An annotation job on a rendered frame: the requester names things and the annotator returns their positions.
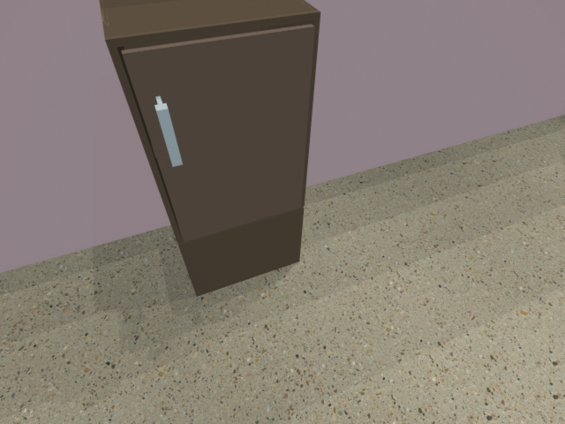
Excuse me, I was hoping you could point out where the cupboard door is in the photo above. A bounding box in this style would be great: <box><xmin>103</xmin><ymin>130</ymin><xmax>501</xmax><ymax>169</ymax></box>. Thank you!
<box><xmin>121</xmin><ymin>24</ymin><xmax>315</xmax><ymax>242</ymax></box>

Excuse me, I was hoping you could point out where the handle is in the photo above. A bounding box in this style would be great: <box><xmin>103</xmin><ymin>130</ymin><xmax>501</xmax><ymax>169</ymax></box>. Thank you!
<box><xmin>155</xmin><ymin>96</ymin><xmax>183</xmax><ymax>167</ymax></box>

